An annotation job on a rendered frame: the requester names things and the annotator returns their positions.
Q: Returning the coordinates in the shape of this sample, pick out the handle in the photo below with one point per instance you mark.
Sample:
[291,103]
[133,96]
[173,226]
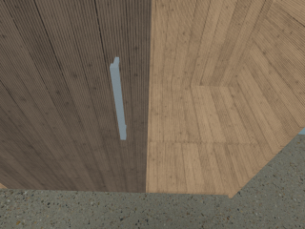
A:
[118,100]

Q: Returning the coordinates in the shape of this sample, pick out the wardrobe door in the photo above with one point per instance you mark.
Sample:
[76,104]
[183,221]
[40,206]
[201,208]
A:
[58,123]

